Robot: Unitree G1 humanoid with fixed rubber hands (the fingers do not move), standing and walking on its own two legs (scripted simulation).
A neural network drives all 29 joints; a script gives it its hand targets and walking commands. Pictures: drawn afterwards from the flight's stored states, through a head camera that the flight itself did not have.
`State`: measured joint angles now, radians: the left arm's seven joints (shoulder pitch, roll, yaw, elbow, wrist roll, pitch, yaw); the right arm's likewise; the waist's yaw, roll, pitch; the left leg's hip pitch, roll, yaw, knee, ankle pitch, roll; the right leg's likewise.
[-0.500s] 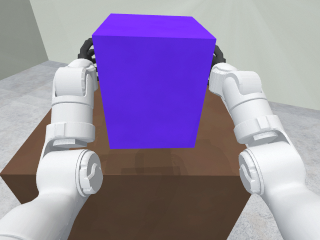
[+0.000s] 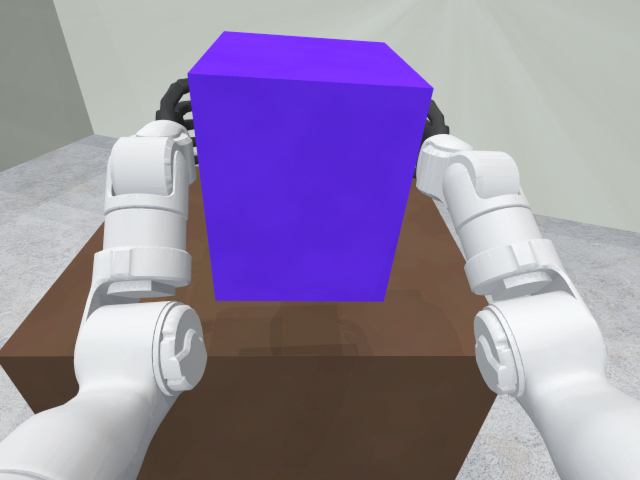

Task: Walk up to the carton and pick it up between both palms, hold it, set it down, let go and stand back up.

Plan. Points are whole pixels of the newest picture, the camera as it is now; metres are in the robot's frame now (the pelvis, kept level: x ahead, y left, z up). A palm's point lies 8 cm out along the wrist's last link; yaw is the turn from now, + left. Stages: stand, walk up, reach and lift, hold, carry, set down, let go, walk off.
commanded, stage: hold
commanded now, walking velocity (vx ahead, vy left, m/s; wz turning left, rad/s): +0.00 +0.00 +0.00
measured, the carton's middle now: (303, 166) +0.39 +0.01 +0.28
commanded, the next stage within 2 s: none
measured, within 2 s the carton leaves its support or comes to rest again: neither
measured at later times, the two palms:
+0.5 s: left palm (174, 147) +0.38 +0.15 +0.31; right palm (428, 159) +0.37 -0.14 +0.30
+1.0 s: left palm (172, 146) +0.39 +0.16 +0.31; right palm (421, 155) +0.38 -0.13 +0.30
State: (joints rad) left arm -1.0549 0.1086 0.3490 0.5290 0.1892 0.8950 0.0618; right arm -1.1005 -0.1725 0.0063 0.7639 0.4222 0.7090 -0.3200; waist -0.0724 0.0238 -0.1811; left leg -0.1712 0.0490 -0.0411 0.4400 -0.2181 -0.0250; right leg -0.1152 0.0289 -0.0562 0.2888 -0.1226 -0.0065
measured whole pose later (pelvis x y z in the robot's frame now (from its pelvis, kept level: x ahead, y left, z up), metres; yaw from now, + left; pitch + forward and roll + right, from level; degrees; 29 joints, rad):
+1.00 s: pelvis +0.01 +0.00 +0.00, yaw +0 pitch -2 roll -2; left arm -1.04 0.11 0.34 0.49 0.18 0.89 0.06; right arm -1.10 -0.19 0.04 0.74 0.45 0.71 -0.33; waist -0.07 0.03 -0.15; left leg -0.18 0.05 -0.05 0.45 -0.23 -0.03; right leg -0.11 0.03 -0.06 0.27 -0.12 0.00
